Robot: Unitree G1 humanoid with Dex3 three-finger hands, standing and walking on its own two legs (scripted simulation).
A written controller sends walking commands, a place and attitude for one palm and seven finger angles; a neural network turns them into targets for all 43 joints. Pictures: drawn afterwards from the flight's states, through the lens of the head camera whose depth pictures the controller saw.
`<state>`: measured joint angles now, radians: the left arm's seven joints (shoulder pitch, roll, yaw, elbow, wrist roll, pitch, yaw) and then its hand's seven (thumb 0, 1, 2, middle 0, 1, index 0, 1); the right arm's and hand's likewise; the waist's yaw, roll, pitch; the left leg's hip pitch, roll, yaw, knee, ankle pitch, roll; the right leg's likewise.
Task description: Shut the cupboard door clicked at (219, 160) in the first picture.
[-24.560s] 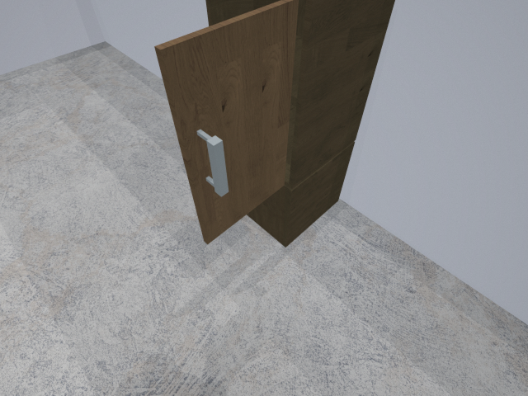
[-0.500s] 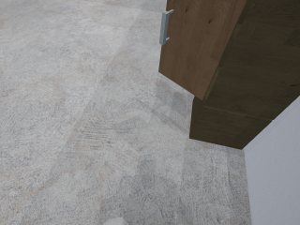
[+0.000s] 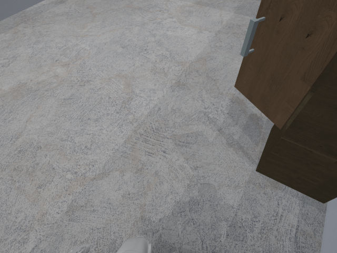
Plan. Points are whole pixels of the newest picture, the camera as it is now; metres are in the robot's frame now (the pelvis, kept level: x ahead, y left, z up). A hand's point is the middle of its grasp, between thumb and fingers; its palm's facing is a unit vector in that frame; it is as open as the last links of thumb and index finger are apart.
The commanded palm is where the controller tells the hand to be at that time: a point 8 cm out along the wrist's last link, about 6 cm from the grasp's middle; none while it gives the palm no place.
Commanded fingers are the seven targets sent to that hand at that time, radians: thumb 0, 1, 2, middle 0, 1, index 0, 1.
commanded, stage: walk to a spot facing it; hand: left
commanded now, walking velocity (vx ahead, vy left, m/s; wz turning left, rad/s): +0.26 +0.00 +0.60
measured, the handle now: (252, 37) +0.93 -0.35 -0.02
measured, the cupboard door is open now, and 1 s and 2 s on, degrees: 59 59 59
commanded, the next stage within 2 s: turn to face it in 1.22 s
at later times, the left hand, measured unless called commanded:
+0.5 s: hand out of the picture +0.11 +0.23 -0.15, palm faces +0.33 -0.89 -0.31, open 7.4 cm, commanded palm none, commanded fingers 0.00 0.90 0.90 -0.20 -0.30 -0.20 -0.30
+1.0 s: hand out of the picture +0.09 +0.25 -0.19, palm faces +0.61 -0.77 -0.17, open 7.4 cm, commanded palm none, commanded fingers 0.00 0.90 0.90 -0.20 -0.30 -0.20 -0.30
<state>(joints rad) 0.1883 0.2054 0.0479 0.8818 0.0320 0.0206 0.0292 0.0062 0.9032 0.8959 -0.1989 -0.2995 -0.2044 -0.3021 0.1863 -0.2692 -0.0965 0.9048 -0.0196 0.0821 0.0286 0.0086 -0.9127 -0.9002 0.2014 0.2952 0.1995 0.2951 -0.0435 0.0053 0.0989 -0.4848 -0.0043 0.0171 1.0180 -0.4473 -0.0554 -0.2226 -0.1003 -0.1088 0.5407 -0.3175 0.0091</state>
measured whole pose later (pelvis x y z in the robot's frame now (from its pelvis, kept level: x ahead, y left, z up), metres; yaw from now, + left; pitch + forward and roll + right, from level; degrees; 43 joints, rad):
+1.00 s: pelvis +0.22 +0.12 -0.02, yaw +34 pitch -1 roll -1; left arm 0.35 0.20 0.06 1.03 0.03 0.00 -0.01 0.01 0.91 0.90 -0.20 -0.30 -0.20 -0.30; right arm 0.08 -0.19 -0.03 0.86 -0.03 -0.04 0.02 0.00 -0.91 -0.90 0.20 0.30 0.20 0.30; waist 0.04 -0.03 0.13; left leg -0.38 0.01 0.14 0.65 -0.27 0.09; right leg -0.39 -0.15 -0.09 1.20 -0.44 0.03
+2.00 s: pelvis +0.45 +0.29 +0.00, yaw +18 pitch +0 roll -2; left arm 0.23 0.26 0.10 0.92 0.02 0.07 -0.03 0.01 0.91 0.90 -0.20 -0.30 -0.20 -0.30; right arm 0.10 -0.20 -0.01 0.84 -0.03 0.01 -0.02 0.01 -0.91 -0.90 0.21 0.30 0.20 0.30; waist 0.06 -0.03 0.07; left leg -0.27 0.08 0.10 0.53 -0.26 0.02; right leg -0.48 0.03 0.00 1.10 -0.47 0.04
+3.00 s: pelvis +0.50 +0.29 -0.01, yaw -20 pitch +1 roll -1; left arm 0.13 0.25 0.07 0.85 0.02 0.06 -0.04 0.01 0.91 0.90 -0.20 -0.30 -0.20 -0.30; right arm 0.26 -0.24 -0.04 0.90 -0.02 0.04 0.00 0.01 -0.90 -0.90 0.21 0.30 0.21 0.30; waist -0.02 0.02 0.08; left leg -0.30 0.19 0.26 0.68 -0.39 -0.05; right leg -0.25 -0.02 -0.07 0.56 -0.33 0.00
